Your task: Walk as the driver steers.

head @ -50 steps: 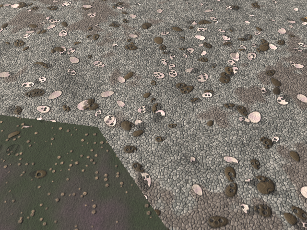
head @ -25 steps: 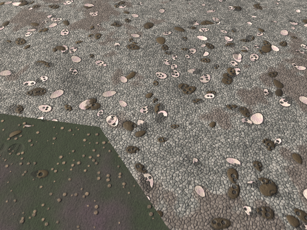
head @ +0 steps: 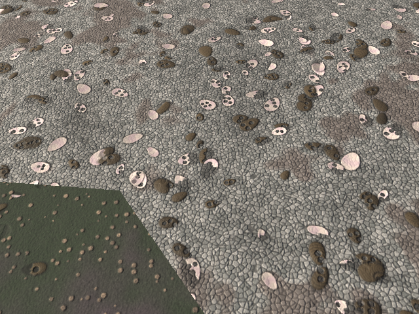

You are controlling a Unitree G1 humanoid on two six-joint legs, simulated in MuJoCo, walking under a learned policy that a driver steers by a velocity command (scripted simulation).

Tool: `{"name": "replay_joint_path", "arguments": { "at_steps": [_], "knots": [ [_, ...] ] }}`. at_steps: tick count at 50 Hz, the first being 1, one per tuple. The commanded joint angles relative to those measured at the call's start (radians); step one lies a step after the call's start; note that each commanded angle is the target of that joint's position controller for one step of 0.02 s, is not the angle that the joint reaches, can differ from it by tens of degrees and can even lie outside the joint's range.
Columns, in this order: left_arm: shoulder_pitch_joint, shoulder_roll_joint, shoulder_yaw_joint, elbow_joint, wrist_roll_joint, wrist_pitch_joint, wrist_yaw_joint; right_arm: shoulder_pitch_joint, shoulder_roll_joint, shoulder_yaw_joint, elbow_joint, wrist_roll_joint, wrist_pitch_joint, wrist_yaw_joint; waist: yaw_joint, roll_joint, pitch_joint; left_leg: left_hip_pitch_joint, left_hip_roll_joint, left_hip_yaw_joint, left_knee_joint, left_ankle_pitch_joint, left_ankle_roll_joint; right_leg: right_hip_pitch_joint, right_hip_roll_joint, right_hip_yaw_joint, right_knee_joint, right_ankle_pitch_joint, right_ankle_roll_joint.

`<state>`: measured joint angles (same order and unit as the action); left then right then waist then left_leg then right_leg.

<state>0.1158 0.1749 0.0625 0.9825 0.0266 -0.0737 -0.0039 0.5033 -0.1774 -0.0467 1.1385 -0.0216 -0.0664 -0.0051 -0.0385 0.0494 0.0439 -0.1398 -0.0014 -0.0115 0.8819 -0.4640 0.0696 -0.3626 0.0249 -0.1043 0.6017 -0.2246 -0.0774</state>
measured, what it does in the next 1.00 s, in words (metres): walks ahead, turning left: left foot, then right foot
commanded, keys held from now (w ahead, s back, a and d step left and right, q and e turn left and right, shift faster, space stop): w+q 1.00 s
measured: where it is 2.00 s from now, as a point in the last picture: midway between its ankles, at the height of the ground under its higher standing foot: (116, 196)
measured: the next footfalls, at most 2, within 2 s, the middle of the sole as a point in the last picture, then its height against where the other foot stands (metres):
left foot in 0.46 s outside the picture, level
right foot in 1.00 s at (202, 236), level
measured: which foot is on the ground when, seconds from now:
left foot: up 0.00-0.44, down 0.46-1.00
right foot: down 0.00-0.46, up 0.48-0.98, down 1.00-1.00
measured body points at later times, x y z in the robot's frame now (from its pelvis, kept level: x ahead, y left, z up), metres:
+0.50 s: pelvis +0.27 +0.02 -0.01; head +0.31 +0.04 +0.44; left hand +0.16 +0.24 -0.16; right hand +0.47 -0.17 -0.14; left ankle +0.35 +0.08 -0.72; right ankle +0.08 -0.09 -0.65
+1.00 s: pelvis +0.56 +0.08 +0.00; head +0.59 +0.10 +0.44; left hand +0.66 +0.39 -0.09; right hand +0.64 -0.20 -0.13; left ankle +0.35 +0.08 -0.72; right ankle +0.72 +0.05 -0.73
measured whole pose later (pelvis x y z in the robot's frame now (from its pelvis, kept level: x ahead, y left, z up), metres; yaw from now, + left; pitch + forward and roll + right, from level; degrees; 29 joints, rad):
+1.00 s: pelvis +0.56 +0.08 +0.00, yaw +32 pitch +2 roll +0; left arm -0.01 0.23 0.01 0.71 0.03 -0.07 -0.01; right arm 0.47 -0.27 -0.08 0.93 -0.01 -0.06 0.00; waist -0.10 -0.01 0.04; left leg 0.01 -0.14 -0.22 0.51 -0.48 0.11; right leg -0.48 0.00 0.01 0.51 -0.09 -0.03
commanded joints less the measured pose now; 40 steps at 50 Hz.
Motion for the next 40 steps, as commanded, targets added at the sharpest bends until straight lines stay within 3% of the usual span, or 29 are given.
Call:
{"name": "replay_joint_path", "arguments": {
  "at_steps": [1, 2, 4, 6, 9, 13, 16, 19, 21, 22, 23, 24, 25, 26, 27, 28, 29, 31, 34, 40],
  "knots": [
    [0.231, 0.147, 0.030, 0.030, -0.011, 0.014, 0.004, -0.089, -0.057, -0.009, -0.106, -0.012, -0.013, 0.021, 0.082, -0.076, 0.041, -0.567, 0.047, -0.046, 0.394, 0.110, 0.044, 0.340, -0.381, 0.601, -0.444, -0.463, -0.133],
    [0.176, 0.110, 0.017, 0.017, -0.012, 0.003, 0.003, -0.094, -0.032, -0.009, -0.106, -0.005, -0.012, 0.023, 0.043, -0.066, 0.070, -0.510, 0.074, -0.051, 0.335, 0.171, 0.041, 0.247, -0.334, 0.468, -0.463, -0.305, -0.099],
    [0.187, 0.048, -0.006, 0.033, -0.010, -0.015, 0.013, -0.060, -0.020, -0.013, -0.093, -0.018, 0.009, 0.029, 0.004, -0.109, 0.062, -0.432, 0.087, -0.043, 0.286, 0.214, 0.021, 0.187, -0.267, 0.290, -0.469, -0.082, -0.056],
    [0.248, 0.060, -0.009, 0.052, -0.007, -0.028, 0.020, -0.095, -0.028, -0.019, -0.110, -0.014, 0.026, 0.036, -0.001, -0.106, 0.056, -0.469, 0.081, -0.030, 0.286, 0.260, 0.016, 0.211, -0.256, 0.207, -0.469, 0.069, -0.058],
    [0.309, 0.070, -0.013, 0.060, -0.006, -0.035, 0.024, -0.229, -0.025, -0.018, -0.159, -0.009, 0.036, 0.043, 0.011, -0.092, 0.073, -0.577, 0.080, -0.013, 0.230, 0.346, 0.011, 0.257, -0.250, 0.109, -0.472, 0.226, -0.049],
    [0.335, 0.061, -0.025, 0.058, -0.009, -0.044, 0.031, -0.412, -0.008, -0.002, -0.233, -0.002, 0.027, 0.052, 0.034, -0.108, 0.089, -0.548, 0.056, 0.066, -0.028, 0.470, 0.005, 0.270, -0.215, -0.017, -0.457, 0.431, -0.033],
    [0.385, 0.090, -0.020, 0.074, -0.012, -0.044, 0.041, -0.511, -0.008, 0.007, -0.278, -0.004, 0.028, 0.056, 0.056, -0.114, 0.095, -0.491, 0.032, 0.140, -0.187, 0.467, 0.024, 0.340, -0.239, -0.063, -0.440, 0.551, -0.033],
    [0.393, 0.127, -0.010, 0.078, -0.009, -0.038, 0.053, -0.469, -0.043, -0.006, -0.280, -0.006, 0.029, 0.049, 0.023, -0.134, 0.036, -0.387, -0.036, 0.193, -0.237, 0.362, 0.081, 0.455, -0.264, -0.112, -0.284, 0.944, -0.021],
    [0.373, 0.156, 0.001, 0.067, 0.000, -0.024, 0.056, -0.316, -0.084, -0.026, -0.240, -0.008, 0.026, 0.043, -0.045, -0.166, -0.057, -0.230, -0.091, 0.202, -0.254, 0.268, 0.136, 0.481, -0.281, -0.129, -0.035, 1.102, -0.026],
    [0.363, 0.168, 0.005, 0.056, -0.002, -0.019, 0.050, -0.204, -0.115, -0.043, -0.206, -0.014, 0.021, 0.040, -0.090, -0.163, -0.118, -0.079, -0.109, 0.179, -0.322, 0.263, 0.166, 0.428, -0.280, -0.132, 0.156, 1.000, -0.027],
    [0.339, 0.171, 0.008, 0.029, -0.008, -0.019, 0.038, -0.094, -0.177, -0.068, -0.185, -0.026, 0.018, 0.031, -0.155, -0.094, -0.180, 0.122, -0.011, 0.021, -0.412, 0.195, 0.217, 0.249, -0.252, -0.146, 0.441, 0.727, -0.008],
    [0.359, 0.068, -0.004, -0.044, -0.022, -0.026, 0.015, -0.122, -0.277, -0.096, -0.218, -0.017, 0.031, 0.024, -0.072, 0.189, -0.277, 0.440, 0.310, -0.553, -0.478, 0.216, 0.375, -0.201, -0.021, -0.113, 0.867, -0.253, 0.057],
    [0.255, 0.138, 0.005, -0.090, -0.023, -0.037, 0.005, -0.091, -0.288, -0.094, -0.217, -0.004, 0.047, 0.023, -0.100, 0.034, -0.309, 0.462, 0.345, -0.735, -0.597, 0.169, 0.422, -0.368, 0.012, 0.114, 0.957, -0.256, 0.044],
    [0.170, 0.135, 0.001, -0.121, -0.024, -0.051, 0.002, -0.151, -0.248, -0.082, -0.215, 0.000, 0.047, 0.011, -0.074, -0.023, -0.165, 0.358, 0.335, -0.600, -0.623, 0.173, 0.377, -0.445, -0.061, 0.151, 0.895, -0.165, 0.035],
    [0.172, 0.134, 0.000, -0.120, -0.024, -0.059, 0.004, -0.193, -0.191, -0.069, -0.213, 0.004, 0.041, 0.009, -0.025, -0.098, -0.064, 0.204, 0.299, -0.499, -0.646, 0.286, 0.322, -0.398, -0.104, 0.143, 0.772, -0.106, 0.035],
    [0.164, 0.127, 0.002, -0.121, -0.009, -0.048, 0.007, -0.230, -0.162, -0.059, -0.217, 0.003, 0.030, 0.005, 0.018, -0.127, -0.026, 0.100, 0.241, -0.417, -0.648, 0.408, 0.280, -0.329, -0.131, 0.151, 0.684, -0.094, 0.046],
    [0.192, 0.114, 0.000, -0.115, 0.013, -0.025, 0.008, -0.252, -0.144, -0.051, -0.225, 0.008, 0.019, 0.000, 0.051, -0.122, -0.025, 0.025, 0.199, -0.350, -0.653, 0.513, 0.264, -0.255, -0.137, 0.149, 0.646, -0.093, 0.063],
    [0.208, 0.101, -0.001, -0.123, 0.027, 0.014, 0.001, -0.231, -0.160, -0.048, -0.224, 0.020, -0.005, 0.003, 0.074, -0.090, -0.038, -0.022, 0.154, -0.281, -0.653, 0.643, 0.253, -0.207, -0.138, 0.136, 0.566, -0.098, 0.089],
    [0.093, 0.106, -0.002, -0.177, 0.022, 0.033, -0.006, -0.176, -0.201, -0.056, -0.222, 0.026, -0.012, 0.004, 0.054, -0.044, -0.014, -0.043, 0.110, -0.245, -0.673, 0.648, 0.224, -0.258, -0.137, 0.106, 0.433, 0.010, 0.121],
    [-0.146, 0.118, -0.011, -0.275, 0.013, 0.035, -0.015, -0.046, -0.203, -0.055, -0.224, 0.020, -0.001, 0.004, -0.038, 0.011, -0.001, 0.092, 0.090, -0.281, -0.639, 0.678, 0.161, -0.352, -0.097, 0.101, 0.184, 0.196, 0.127]
  ]
}}
Keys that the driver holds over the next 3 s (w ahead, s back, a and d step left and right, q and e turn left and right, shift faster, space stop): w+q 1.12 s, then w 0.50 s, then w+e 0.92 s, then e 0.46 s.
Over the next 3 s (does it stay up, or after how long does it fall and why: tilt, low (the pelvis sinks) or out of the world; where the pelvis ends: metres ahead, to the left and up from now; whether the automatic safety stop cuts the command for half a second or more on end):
stays up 1.35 0.59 0.01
